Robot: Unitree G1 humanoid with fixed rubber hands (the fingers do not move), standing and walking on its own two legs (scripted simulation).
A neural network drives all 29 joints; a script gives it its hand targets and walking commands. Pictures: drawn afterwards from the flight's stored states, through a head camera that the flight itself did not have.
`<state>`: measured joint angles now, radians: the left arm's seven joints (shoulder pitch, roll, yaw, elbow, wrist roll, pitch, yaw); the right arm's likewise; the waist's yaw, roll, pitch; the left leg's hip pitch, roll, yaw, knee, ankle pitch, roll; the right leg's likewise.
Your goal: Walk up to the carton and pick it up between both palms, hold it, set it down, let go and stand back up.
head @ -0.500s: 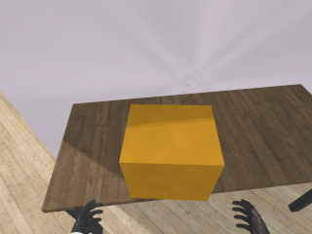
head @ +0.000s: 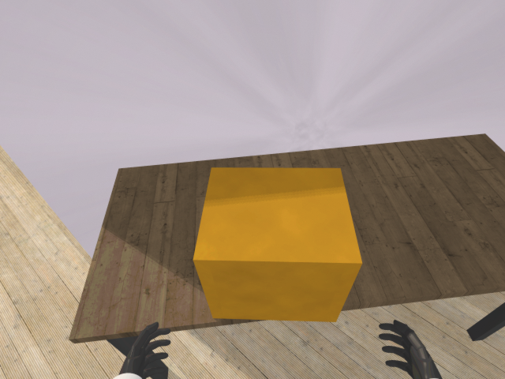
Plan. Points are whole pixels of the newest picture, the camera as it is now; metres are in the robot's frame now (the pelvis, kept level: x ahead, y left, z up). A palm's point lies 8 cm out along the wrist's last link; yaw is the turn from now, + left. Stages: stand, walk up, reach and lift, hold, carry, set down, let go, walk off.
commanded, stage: let go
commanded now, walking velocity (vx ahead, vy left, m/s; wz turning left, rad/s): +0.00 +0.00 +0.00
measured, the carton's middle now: (274, 245) +0.40 +0.00 -0.08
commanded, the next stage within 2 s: stand in 0.18 s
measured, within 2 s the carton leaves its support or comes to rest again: neither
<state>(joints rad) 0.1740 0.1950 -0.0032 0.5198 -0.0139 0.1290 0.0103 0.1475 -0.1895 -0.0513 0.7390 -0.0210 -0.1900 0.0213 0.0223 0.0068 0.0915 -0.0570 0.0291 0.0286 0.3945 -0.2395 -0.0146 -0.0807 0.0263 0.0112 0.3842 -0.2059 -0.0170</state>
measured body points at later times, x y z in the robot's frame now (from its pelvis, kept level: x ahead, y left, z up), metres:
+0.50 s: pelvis -0.01 +0.01 -0.01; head +0.01 +0.00 +0.43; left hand +0.15 +0.24 -0.11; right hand +0.06 -0.29 -0.13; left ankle -0.01 +0.12 -0.74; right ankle +0.01 -0.11 -0.74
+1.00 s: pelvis +0.00 +0.01 -0.02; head +0.01 +0.00 +0.43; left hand +0.18 +0.21 -0.12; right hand +0.00 -0.27 -0.15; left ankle -0.01 +0.13 -0.74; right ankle +0.01 -0.11 -0.74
